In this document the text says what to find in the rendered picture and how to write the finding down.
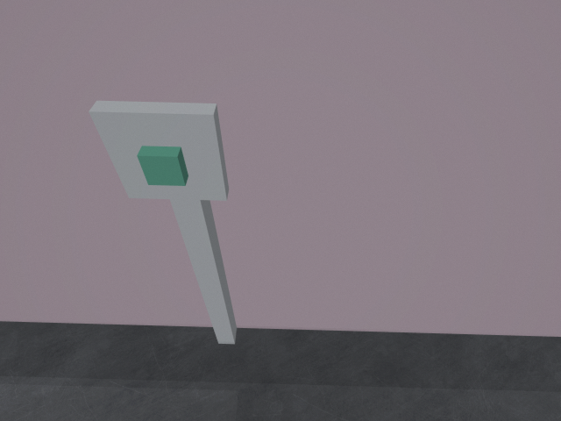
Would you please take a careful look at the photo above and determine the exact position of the button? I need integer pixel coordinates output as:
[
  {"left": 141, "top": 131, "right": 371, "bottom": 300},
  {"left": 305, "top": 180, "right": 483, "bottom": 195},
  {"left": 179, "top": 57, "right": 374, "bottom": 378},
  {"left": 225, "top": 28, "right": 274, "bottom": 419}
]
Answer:
[{"left": 137, "top": 146, "right": 188, "bottom": 186}]

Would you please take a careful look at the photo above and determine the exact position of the panel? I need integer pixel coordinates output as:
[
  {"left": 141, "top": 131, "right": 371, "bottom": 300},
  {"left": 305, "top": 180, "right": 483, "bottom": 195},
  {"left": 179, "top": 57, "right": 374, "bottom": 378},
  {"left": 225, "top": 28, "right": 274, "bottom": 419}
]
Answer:
[{"left": 89, "top": 101, "right": 237, "bottom": 344}]

